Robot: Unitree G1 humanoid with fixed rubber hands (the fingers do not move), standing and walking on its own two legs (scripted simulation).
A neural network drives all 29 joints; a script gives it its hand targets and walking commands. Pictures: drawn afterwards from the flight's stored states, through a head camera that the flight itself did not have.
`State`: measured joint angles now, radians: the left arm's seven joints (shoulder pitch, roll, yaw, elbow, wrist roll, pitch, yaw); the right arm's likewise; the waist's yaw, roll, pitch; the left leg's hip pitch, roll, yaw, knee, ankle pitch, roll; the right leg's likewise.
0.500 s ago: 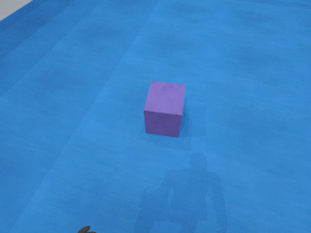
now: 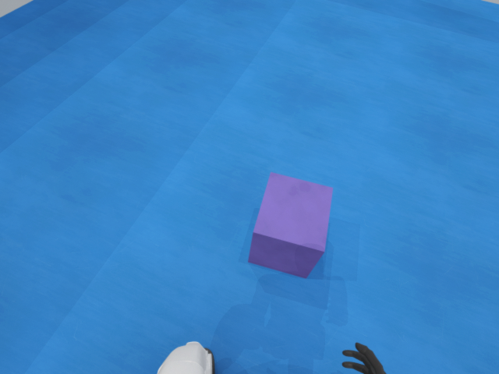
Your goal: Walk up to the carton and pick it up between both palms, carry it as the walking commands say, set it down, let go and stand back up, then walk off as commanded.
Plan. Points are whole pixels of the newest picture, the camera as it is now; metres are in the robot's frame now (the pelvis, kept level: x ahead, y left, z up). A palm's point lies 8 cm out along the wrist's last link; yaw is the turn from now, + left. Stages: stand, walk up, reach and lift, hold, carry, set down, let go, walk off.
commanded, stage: walk up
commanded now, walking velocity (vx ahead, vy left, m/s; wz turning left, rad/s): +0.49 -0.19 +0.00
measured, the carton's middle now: (288, 226) +0.70 -0.12 -0.61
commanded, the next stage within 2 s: none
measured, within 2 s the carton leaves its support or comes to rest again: neither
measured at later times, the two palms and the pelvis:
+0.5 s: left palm (185, 278) +0.27 +0.15 -0.11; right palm out of the picture +0.15 -0.30 -0.14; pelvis +0.19 -0.07 +0.01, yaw +1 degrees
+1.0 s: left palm (173, 304) +0.23 +0.16 -0.14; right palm (397, 293) +0.30 -0.26 -0.11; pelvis +0.25 -0.04 +0.02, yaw +1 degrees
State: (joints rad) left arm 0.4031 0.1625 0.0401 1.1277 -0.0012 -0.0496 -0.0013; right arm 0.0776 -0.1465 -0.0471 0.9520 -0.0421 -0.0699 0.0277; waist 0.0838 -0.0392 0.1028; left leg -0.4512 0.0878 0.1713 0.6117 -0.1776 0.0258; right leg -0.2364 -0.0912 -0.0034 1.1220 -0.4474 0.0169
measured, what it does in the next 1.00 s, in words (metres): walks ahead: right foot, then left foot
